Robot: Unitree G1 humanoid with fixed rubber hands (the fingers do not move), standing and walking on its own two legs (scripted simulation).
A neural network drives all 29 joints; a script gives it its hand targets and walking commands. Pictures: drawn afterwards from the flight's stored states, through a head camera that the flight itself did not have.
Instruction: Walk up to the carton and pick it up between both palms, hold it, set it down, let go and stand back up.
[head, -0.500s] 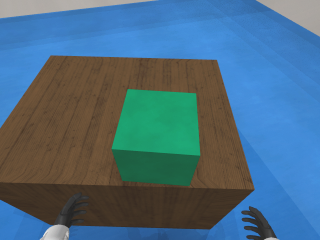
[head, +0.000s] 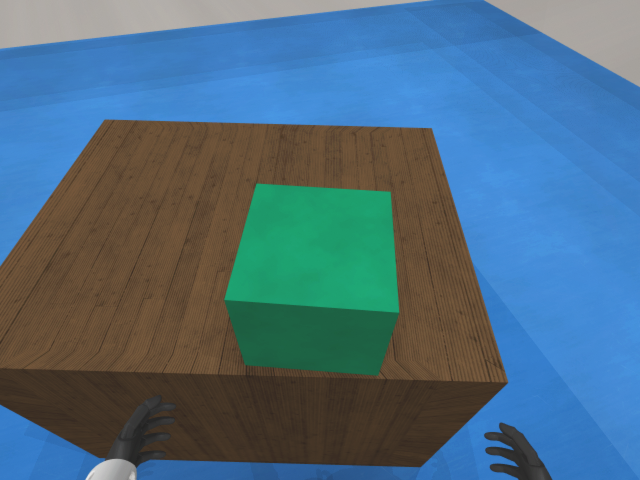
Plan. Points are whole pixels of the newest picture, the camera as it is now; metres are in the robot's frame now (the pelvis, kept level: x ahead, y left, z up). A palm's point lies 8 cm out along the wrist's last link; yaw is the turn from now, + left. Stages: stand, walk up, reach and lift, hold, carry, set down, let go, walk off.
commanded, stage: stand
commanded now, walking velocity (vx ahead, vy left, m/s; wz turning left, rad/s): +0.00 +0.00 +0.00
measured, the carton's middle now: (317, 279) +0.40 +0.01 -0.03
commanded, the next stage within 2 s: none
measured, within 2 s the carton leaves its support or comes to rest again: neither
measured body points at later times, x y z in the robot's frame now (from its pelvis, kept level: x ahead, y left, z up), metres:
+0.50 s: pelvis -0.01 +0.00 +0.00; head -0.02 -0.01 +0.45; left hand +0.14 +0.25 -0.10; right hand +0.12 -0.28 -0.11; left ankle +0.00 +0.12 -0.74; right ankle +0.01 -0.11 -0.74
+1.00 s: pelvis -0.02 +0.00 +0.00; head -0.03 -0.01 +0.45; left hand +0.12 +0.26 -0.10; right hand +0.10 -0.28 -0.12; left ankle +0.00 +0.12 -0.74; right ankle +0.01 -0.11 -0.74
